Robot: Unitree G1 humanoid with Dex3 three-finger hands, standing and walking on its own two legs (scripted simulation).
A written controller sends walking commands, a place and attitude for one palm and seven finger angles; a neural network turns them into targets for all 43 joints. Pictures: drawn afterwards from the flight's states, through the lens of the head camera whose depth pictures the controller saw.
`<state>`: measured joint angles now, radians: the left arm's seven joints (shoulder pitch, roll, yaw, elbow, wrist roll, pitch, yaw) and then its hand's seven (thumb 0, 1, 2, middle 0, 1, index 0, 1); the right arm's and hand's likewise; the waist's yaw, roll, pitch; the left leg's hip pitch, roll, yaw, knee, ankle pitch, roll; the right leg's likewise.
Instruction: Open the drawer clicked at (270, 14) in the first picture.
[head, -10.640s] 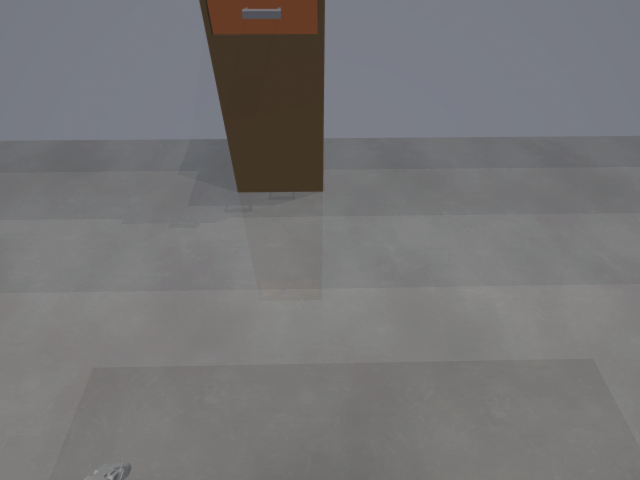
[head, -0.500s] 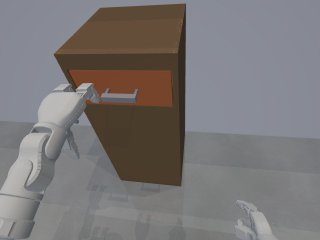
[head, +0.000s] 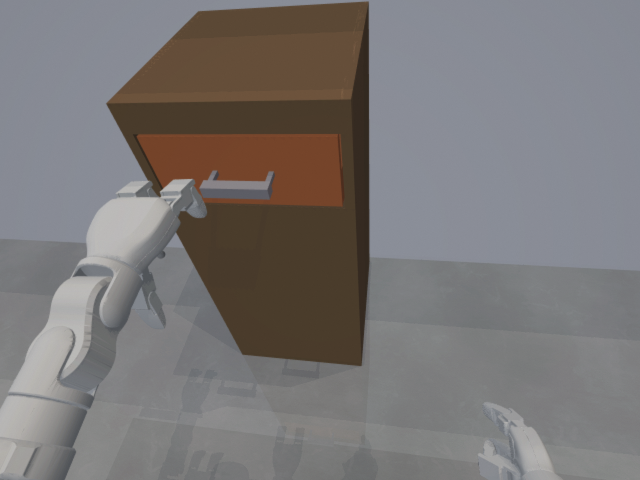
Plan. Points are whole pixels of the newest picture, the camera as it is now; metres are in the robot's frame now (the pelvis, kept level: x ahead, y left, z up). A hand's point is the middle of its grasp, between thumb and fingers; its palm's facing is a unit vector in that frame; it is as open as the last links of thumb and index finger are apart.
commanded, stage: move the hooked fingers above the handle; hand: left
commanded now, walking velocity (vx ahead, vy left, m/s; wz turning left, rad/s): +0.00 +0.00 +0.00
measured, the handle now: (239, 182) +0.58 +0.24 +0.03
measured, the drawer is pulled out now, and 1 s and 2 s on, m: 0.00 0.00 0.00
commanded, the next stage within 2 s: none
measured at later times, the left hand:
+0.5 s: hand (196, 224) +0.40 +0.23 +0.11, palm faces -0.03 -0.03 -1.00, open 13.9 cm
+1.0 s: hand (205, 203) +0.46 +0.24 +0.10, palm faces -0.05 -0.02 -1.00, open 13.9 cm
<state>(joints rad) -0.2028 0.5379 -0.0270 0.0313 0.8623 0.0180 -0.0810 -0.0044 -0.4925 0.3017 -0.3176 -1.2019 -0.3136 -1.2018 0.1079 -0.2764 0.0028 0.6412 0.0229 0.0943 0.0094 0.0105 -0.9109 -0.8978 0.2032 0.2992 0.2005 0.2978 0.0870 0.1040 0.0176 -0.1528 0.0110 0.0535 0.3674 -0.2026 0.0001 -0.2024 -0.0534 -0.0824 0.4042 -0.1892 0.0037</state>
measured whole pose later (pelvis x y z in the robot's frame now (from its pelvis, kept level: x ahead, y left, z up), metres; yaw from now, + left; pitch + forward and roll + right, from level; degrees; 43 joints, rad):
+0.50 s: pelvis +0.01 +0.00 +0.00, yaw +0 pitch +4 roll +1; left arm -0.45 0.55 -0.04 0.37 0.91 -0.11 -0.06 0.00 -0.49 0.30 -0.32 -1.20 -0.31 -1.20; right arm 0.21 -0.29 -0.04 0.66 0.03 0.11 -0.02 0.01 -0.91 -0.90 0.20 0.30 0.20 0.30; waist 0.04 0.08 0.00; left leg -0.25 0.02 0.06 0.42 -0.24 0.00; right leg -0.30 -0.05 -0.08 0.45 -0.22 0.00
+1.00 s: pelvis +0.03 +0.00 -0.01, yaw -1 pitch +8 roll +0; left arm -0.62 0.55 -0.03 0.63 0.97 -0.13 -0.01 0.00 -0.49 0.30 -0.32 -1.20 -0.31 -1.20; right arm 0.23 -0.27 -0.04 0.65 0.02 0.13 -0.02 0.01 -0.91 -0.90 0.21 0.30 0.20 0.30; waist 0.01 0.05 -0.04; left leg -0.34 0.02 0.07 0.49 -0.29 0.00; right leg -0.38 -0.05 -0.06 0.50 -0.26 0.01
